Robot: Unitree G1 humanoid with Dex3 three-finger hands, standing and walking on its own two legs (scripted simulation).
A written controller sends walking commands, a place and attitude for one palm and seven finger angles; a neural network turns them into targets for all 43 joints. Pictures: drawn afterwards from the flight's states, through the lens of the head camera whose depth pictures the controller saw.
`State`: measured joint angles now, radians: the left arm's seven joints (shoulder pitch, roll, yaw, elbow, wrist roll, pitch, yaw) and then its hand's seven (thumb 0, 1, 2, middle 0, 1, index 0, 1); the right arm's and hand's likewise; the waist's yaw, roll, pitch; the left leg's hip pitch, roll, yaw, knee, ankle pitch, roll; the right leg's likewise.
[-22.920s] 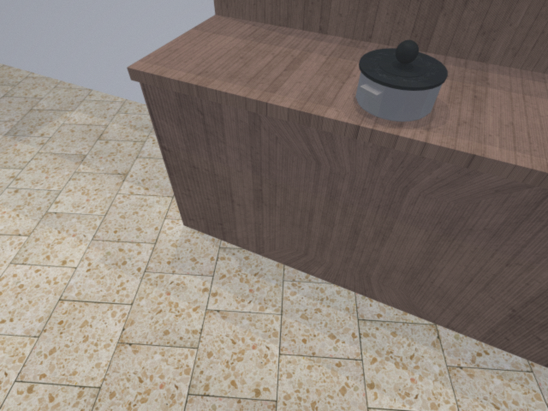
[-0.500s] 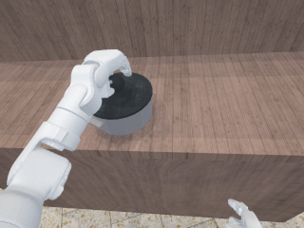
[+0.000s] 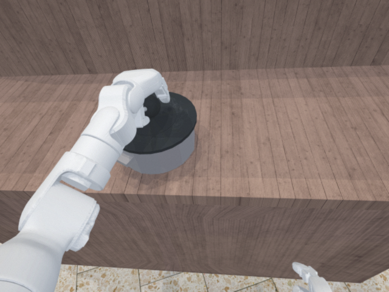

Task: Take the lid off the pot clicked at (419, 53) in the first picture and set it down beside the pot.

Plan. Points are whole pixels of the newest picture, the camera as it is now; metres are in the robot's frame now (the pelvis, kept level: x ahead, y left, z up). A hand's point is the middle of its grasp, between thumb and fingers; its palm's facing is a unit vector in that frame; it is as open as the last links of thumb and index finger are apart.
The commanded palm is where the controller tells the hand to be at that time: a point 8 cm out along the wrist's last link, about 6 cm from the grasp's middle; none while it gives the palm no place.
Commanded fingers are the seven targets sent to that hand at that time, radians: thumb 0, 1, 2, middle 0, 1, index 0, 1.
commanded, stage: lower the open fingers around the knob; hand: left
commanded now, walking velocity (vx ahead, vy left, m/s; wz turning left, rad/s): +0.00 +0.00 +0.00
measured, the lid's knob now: (149, 106) +0.47 +0.10 +0.15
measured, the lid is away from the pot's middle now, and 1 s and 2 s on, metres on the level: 0.00 0.00 0.01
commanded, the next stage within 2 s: close the fingers and squeeze the knob in 0.04 s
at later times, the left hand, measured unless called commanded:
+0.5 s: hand (143, 106) +0.45 +0.11 +0.17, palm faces -0.29 -0.05 -0.96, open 9.5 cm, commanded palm +0.43 +0.11 +0.23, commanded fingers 0.00 -0.02 1.16 -0.66 -0.70 -0.66 -0.70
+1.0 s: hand (141, 108) +0.44 +0.11 +0.17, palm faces -0.29 -0.04 -0.96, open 8.3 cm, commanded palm +0.43 +0.11 +0.23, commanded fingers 0.00 0.24 1.03 -0.75 -0.91 -0.72 -0.89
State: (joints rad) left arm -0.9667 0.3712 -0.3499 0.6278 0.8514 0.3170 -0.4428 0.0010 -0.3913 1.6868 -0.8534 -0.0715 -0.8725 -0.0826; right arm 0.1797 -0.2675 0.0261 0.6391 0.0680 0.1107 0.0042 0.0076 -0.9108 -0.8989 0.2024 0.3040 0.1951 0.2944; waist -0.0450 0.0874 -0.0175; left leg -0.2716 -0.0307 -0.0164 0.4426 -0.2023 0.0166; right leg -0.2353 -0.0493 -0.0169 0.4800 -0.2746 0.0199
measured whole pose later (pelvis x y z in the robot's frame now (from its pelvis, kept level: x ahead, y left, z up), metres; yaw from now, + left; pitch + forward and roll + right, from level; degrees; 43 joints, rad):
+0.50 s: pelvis +0.00 +0.00 +0.00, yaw +0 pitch +2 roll +1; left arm -0.97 0.38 -0.31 0.66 0.86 0.30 -0.44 0.00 -0.13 1.24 -0.71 -0.45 -0.72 -0.46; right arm 0.19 -0.28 0.02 0.64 0.06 0.10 -0.01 0.01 -0.91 -0.90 0.20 0.30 0.20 0.29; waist -0.05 0.08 -0.02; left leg -0.26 -0.03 -0.01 0.43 -0.20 0.01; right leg -0.23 -0.04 -0.01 0.47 -0.27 0.02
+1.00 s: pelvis +0.00 +0.00 +0.00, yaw +0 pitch +2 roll +1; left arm -0.97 0.38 -0.33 0.64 0.86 0.31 -0.45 0.01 0.11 1.01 -0.69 -0.86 -0.63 -0.83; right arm 0.19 -0.27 0.02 0.64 0.06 0.10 0.00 0.01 -0.91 -0.90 0.20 0.30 0.20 0.29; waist -0.05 0.08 -0.02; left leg -0.27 -0.03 -0.01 0.43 -0.20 0.02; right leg -0.23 -0.05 -0.01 0.47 -0.27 0.02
